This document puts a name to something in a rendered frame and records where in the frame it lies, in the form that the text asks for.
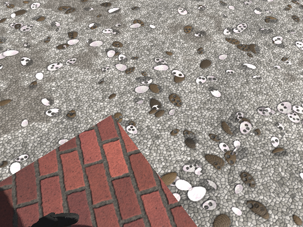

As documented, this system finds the robot left hand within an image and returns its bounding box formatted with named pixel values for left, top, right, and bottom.
left=28, top=212, right=80, bottom=227

